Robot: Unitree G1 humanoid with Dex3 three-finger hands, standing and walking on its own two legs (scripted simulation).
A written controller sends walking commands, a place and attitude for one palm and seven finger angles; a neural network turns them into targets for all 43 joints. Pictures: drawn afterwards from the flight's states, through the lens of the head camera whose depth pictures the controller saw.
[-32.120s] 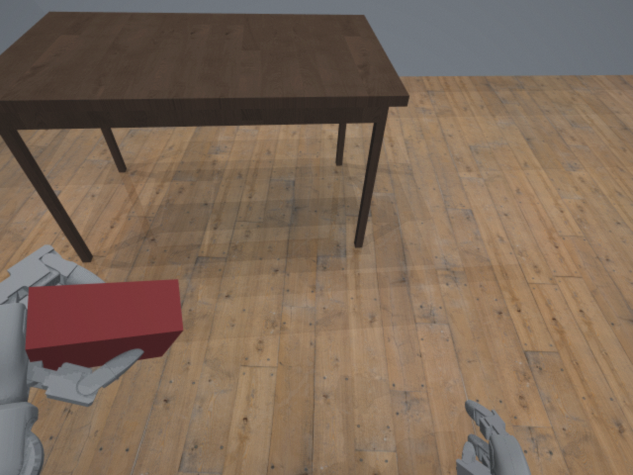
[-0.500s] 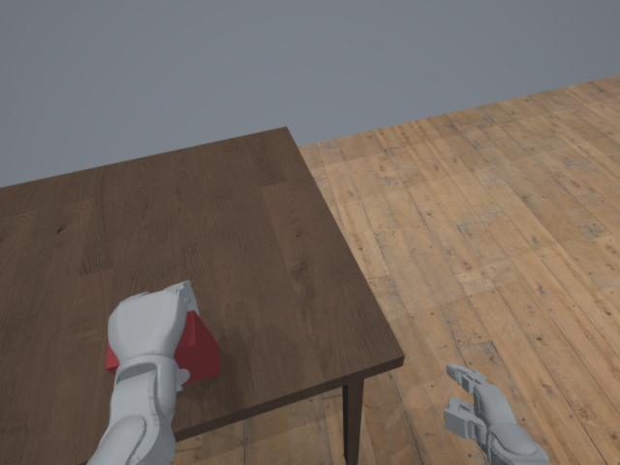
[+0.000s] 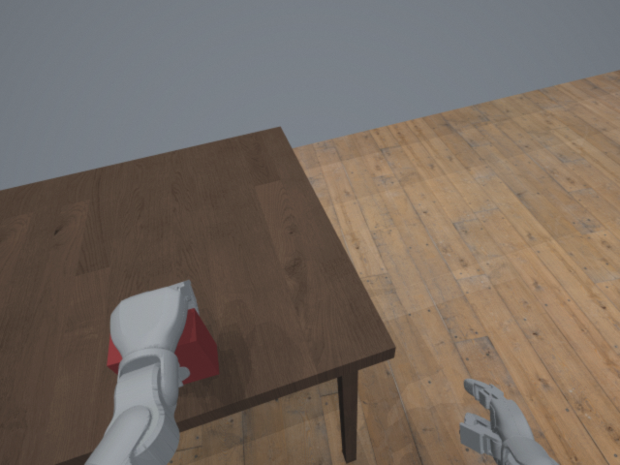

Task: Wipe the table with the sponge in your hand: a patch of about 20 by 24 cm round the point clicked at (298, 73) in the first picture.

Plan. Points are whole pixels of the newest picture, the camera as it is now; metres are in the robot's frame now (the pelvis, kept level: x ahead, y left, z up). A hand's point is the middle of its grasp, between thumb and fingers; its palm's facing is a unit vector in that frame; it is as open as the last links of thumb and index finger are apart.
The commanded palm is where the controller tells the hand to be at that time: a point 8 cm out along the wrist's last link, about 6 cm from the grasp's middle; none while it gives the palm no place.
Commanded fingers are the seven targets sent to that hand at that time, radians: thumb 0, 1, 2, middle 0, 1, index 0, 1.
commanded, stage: slide across to the third lane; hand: left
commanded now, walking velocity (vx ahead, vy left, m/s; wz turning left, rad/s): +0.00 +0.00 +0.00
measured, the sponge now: (173, 359) +0.25 +0.24 -0.01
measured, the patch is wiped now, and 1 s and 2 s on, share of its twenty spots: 0.75 0.85 0.85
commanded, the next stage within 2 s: wipe forward along the third lane in 1.12 s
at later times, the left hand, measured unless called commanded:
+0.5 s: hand (204, 332) +0.27 +0.19 +0.04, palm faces +0.01 -0.08 -1.00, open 9.3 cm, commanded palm +0.23 +0.15 +0.08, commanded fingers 0.00 0.10 1.30 -1.20 -1.60 -1.20 -1.60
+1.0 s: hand (215, 331) +0.27 +0.17 +0.04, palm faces +0.00 -0.07 -1.00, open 9.3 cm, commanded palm +0.24 +0.15 +0.08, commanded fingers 0.00 0.10 1.30 -1.20 -1.60 -1.20 -1.60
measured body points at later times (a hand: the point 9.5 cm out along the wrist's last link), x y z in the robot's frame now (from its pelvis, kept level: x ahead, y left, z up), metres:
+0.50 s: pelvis -0.01 +0.00 +0.00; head -0.02 -0.05 +0.45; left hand +0.26 +0.19 +0.10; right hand +0.25 -0.19 -0.09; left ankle +0.00 +0.10 -0.73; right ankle -0.02 -0.09 -0.73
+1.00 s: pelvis -0.02 -0.01 +0.00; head -0.04 -0.06 +0.45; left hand +0.27 +0.17 +0.09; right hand +0.22 -0.22 -0.10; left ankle +0.00 +0.10 -0.73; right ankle -0.02 -0.09 -0.73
